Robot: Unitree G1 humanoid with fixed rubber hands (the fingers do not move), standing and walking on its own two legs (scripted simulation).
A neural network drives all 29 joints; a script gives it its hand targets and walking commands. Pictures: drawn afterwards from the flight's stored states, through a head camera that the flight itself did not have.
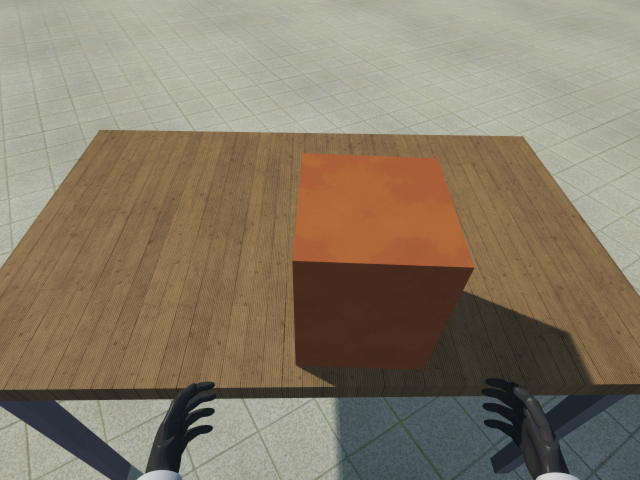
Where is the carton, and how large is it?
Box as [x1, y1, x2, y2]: [292, 153, 473, 369]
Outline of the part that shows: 303,153 292,259 296,364 422,369 473,269 473,265 437,158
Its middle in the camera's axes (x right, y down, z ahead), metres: +0.07 +0.03 +0.58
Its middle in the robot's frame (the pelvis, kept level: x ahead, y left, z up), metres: +0.41 -0.05 +0.03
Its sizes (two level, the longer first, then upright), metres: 0.210 0.200 0.250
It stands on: a table, 0.69 m high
